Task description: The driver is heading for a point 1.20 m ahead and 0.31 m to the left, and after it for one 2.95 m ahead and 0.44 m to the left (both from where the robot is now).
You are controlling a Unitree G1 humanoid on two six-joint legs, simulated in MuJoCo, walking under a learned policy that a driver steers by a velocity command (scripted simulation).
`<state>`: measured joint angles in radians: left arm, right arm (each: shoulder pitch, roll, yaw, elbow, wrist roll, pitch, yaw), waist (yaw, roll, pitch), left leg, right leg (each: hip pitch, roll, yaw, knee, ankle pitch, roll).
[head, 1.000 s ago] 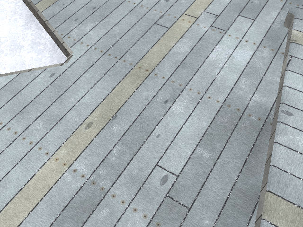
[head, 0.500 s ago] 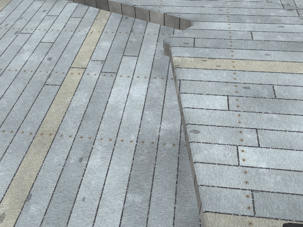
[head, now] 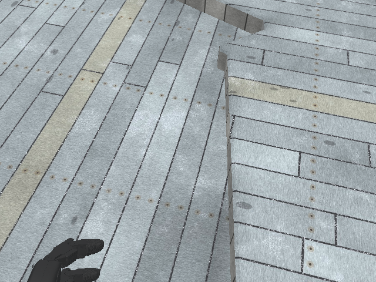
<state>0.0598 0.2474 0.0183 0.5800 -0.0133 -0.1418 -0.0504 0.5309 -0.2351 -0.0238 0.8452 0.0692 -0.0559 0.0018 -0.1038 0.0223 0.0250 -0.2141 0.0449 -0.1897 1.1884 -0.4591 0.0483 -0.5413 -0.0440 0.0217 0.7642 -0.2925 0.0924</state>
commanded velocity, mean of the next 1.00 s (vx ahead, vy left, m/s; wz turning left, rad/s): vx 0.99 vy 0.00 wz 0.53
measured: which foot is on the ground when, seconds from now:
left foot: up 0.00-0.32, down 0.34-0.70, up 0.72-1.00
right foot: down 0.00-0.34, up 0.36-0.70, down 0.72-1.00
